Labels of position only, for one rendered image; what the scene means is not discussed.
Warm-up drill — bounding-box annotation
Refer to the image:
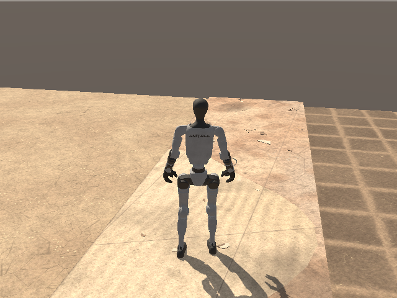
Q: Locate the left robot shin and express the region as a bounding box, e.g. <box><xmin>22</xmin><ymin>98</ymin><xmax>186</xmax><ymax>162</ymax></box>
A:
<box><xmin>177</xmin><ymin>207</ymin><xmax>187</xmax><ymax>250</ymax></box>

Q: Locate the right robot shin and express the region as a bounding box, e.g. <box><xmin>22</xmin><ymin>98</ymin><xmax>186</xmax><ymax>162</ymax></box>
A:
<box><xmin>208</xmin><ymin>205</ymin><xmax>217</xmax><ymax>246</ymax></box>

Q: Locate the right robot hand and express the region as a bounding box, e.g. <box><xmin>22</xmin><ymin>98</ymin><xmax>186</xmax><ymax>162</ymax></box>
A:
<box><xmin>221</xmin><ymin>170</ymin><xmax>235</xmax><ymax>183</ymax></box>

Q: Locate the right robot forearm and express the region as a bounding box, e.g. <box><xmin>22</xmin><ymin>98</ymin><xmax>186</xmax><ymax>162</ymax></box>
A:
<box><xmin>223</xmin><ymin>151</ymin><xmax>234</xmax><ymax>173</ymax></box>

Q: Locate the left robot hand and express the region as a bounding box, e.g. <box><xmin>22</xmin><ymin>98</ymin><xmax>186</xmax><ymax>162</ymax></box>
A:
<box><xmin>163</xmin><ymin>170</ymin><xmax>177</xmax><ymax>183</ymax></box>

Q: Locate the right robot upper arm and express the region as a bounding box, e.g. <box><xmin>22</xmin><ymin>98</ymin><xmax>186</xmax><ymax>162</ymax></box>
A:
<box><xmin>213</xmin><ymin>125</ymin><xmax>229</xmax><ymax>160</ymax></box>

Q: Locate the left robot upper arm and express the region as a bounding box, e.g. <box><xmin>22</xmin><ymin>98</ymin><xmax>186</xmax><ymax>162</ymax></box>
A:
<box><xmin>170</xmin><ymin>125</ymin><xmax>187</xmax><ymax>159</ymax></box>

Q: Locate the robot shin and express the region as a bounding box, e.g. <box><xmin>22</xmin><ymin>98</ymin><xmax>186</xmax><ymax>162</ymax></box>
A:
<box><xmin>177</xmin><ymin>207</ymin><xmax>187</xmax><ymax>250</ymax></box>
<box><xmin>208</xmin><ymin>205</ymin><xmax>217</xmax><ymax>246</ymax></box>

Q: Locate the left robot forearm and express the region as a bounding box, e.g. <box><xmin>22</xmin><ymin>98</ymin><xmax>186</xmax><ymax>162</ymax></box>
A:
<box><xmin>164</xmin><ymin>149</ymin><xmax>176</xmax><ymax>173</ymax></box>

